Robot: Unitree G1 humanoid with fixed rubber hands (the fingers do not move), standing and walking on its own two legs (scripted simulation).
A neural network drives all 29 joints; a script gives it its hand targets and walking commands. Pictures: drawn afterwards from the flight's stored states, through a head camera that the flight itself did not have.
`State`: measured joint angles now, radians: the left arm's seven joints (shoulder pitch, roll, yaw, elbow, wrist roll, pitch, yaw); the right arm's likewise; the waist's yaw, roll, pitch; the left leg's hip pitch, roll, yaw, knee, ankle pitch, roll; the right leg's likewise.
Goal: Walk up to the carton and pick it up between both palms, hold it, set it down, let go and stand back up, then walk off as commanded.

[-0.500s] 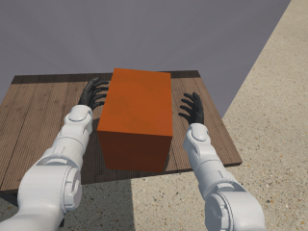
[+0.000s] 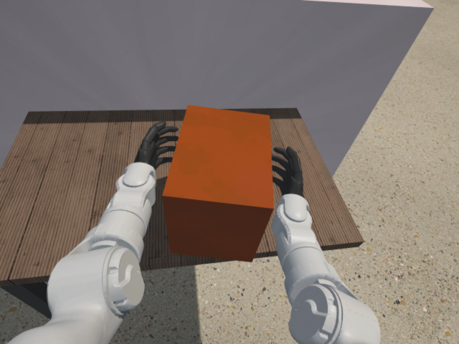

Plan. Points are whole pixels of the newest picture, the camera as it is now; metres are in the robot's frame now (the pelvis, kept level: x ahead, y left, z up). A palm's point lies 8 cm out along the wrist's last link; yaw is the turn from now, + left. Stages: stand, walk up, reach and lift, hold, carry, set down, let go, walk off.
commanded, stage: reach and lift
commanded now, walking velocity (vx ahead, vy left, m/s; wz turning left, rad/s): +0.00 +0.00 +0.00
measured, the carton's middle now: (220, 184) +0.45 -0.01 +0.02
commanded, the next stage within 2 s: none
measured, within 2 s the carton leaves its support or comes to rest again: leaves its support in 1.58 s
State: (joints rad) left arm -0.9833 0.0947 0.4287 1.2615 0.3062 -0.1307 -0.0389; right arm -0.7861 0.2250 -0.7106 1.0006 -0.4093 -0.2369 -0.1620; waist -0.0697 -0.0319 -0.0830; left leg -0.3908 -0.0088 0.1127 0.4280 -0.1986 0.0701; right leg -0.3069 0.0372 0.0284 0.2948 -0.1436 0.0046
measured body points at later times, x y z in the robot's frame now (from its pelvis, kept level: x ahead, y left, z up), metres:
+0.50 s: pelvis +0.00 +0.00 +0.00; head +0.04 +0.03 +0.45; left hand +0.46 +0.13 +0.08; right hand +0.40 -0.13 +0.07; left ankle +0.01 +0.05 -0.74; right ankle -0.01 -0.14 -0.74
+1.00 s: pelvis +0.00 +0.00 +0.00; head +0.04 +0.03 +0.45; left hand +0.46 +0.13 +0.08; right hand +0.40 -0.13 +0.07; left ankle +0.01 +0.05 -0.74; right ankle -0.01 -0.14 -0.74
